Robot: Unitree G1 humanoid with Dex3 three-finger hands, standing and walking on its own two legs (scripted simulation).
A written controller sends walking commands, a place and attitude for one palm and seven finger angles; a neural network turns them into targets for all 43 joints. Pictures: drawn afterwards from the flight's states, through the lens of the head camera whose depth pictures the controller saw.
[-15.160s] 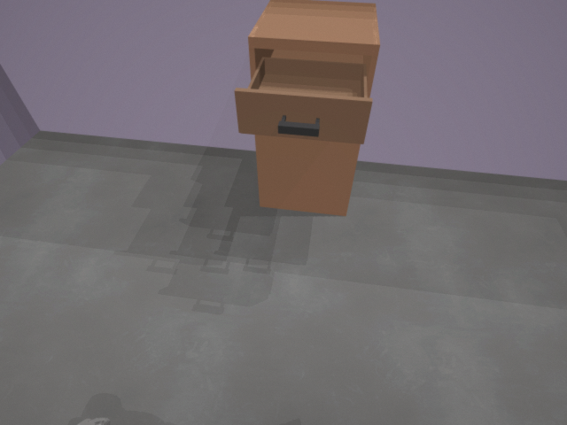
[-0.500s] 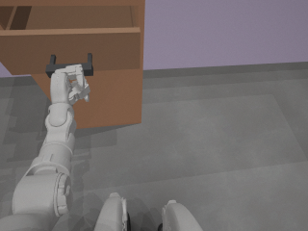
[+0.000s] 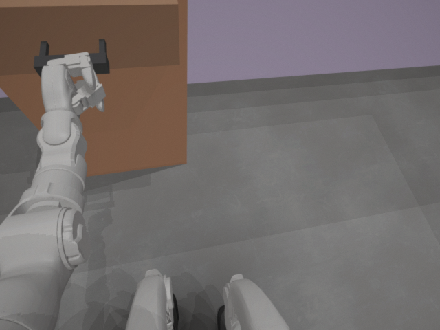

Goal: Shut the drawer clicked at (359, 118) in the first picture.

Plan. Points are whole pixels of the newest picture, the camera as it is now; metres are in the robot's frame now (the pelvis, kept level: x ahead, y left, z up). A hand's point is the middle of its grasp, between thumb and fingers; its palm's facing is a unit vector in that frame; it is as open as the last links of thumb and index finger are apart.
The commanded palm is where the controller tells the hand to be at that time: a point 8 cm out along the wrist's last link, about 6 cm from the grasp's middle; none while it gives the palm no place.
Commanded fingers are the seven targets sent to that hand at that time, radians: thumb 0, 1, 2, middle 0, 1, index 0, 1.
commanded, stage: push the drawer shut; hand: left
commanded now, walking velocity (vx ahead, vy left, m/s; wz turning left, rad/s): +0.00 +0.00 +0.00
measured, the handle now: (73, 55) +0.61 +0.22 +0.06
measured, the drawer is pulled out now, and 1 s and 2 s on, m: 0.06 0.00 0.00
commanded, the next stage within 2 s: pull the fist back off the drawer in 0.76 s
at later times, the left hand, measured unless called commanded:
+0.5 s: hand (98, 61) +0.59 +0.17 +0.06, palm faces +0.10 -0.99 -0.03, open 3.4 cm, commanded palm +0.59 +0.19 +0.06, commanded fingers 0.00 0.90 0.90 -1.40 -1.60 -1.40 -1.60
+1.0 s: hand (90, 60) +0.59 +0.19 +0.06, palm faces +0.09 -1.00 -0.04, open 3.2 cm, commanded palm +0.61 +0.17 +0.06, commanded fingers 0.00 0.90 0.90 -1.40 -1.60 -1.40 -1.60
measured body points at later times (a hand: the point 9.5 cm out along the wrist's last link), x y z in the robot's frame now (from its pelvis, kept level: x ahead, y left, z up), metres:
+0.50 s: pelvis +0.00 +0.00 -0.01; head +0.18 +0.04 +0.40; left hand +0.57 +0.22 +0.07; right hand -0.04 -0.25 -0.11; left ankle +0.07 +0.10 -0.62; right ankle -0.01 -0.11 -0.62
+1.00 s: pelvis -0.03 +0.01 -0.03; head +0.17 +0.07 +0.37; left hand +0.58 +0.24 +0.07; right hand -0.08 -0.24 -0.11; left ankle +0.06 +0.10 -0.62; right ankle -0.01 -0.11 -0.62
